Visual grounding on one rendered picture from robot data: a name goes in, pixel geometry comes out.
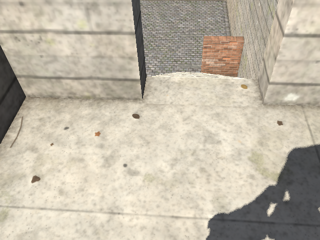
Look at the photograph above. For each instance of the stairs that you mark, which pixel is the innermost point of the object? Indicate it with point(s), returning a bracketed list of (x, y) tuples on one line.
[(196, 75)]

